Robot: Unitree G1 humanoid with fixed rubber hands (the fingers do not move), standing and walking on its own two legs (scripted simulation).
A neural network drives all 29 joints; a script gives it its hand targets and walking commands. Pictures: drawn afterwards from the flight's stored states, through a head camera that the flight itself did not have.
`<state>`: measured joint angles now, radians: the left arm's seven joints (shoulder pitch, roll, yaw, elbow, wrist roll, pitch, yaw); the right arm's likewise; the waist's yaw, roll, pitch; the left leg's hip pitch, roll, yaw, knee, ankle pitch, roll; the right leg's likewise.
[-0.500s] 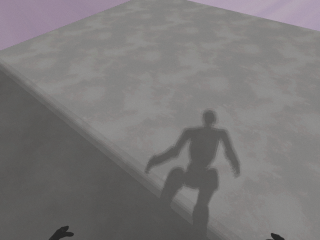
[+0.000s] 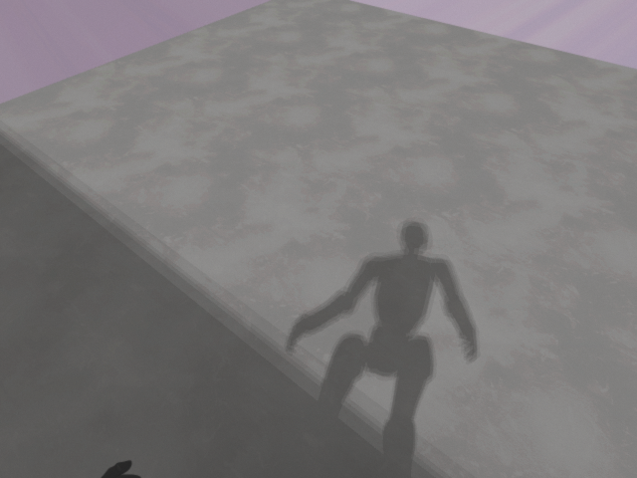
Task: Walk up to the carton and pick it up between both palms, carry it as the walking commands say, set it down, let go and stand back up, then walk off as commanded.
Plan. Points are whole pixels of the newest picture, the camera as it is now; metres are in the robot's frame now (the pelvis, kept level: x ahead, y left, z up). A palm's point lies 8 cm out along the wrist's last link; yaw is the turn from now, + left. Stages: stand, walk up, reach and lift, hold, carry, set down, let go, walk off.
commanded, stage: stand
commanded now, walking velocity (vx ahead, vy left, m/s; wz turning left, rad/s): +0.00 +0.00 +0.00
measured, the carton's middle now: out of the picture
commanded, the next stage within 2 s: walk up in 1.38 s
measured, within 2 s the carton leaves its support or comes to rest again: neither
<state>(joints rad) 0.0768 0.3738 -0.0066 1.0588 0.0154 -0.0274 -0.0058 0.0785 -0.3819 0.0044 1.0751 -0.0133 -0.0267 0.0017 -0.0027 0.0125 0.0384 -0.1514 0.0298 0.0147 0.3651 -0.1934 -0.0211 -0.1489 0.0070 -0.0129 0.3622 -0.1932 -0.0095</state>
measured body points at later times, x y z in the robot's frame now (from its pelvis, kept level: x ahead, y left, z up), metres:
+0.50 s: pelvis +0.00 +0.00 +0.00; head +0.02 +0.00 +0.45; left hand +0.10 +0.32 -0.12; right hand +0.10 -0.31 -0.13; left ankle +0.00 +0.13 -0.75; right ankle +0.00 -0.11 -0.75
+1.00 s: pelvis +0.01 +0.01 +0.00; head +0.02 +0.00 +0.45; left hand +0.10 +0.32 -0.12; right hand +0.11 -0.30 -0.12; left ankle +0.00 +0.13 -0.75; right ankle +0.00 -0.11 -0.75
